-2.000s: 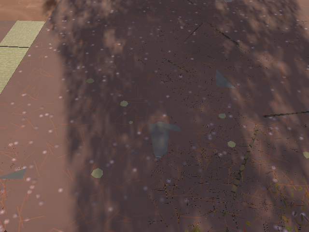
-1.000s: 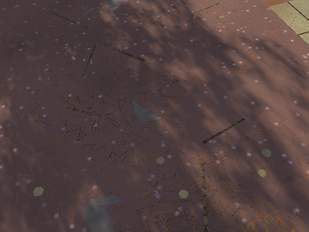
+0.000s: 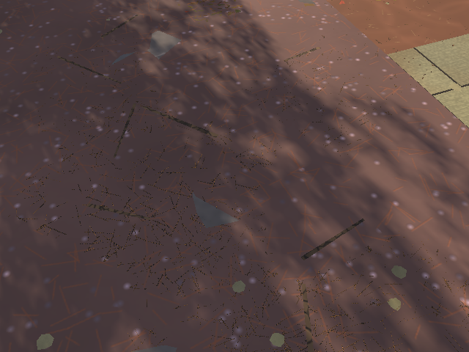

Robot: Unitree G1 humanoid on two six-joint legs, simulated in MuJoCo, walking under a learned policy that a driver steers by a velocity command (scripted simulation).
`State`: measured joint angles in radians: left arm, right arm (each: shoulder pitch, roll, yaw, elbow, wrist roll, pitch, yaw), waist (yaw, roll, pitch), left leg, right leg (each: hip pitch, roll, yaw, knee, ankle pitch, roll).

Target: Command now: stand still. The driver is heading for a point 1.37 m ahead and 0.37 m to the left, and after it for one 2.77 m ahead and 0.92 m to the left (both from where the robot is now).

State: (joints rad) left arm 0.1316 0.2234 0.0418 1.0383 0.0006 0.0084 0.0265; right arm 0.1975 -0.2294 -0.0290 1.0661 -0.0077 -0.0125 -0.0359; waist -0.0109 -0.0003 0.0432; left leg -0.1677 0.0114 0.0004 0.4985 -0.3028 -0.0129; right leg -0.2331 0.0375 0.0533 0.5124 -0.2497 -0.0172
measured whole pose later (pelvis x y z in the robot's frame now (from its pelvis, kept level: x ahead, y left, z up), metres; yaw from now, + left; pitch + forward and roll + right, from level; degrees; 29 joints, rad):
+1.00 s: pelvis +0.02 +0.01 +0.00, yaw +0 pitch +0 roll +0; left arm 0.25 0.20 0.03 1.12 -0.02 -0.02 0.03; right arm 0.38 -0.20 -0.03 1.08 0.02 -0.04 -0.04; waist -0.01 0.01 -0.01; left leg -0.18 0.00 0.00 0.54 -0.36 0.04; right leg -0.30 0.02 0.02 0.68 -0.41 -0.05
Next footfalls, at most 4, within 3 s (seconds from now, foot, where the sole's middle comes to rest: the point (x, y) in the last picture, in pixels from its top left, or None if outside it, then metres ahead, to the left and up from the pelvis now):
1.58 left None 0.46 0.12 -0.77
2.12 right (281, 270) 0.77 -0.12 -0.77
2.64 left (186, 213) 0.99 0.19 -0.77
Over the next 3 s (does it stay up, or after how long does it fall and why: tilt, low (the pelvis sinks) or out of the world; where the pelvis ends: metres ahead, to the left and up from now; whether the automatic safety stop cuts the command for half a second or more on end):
stays up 1.04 0.14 0.01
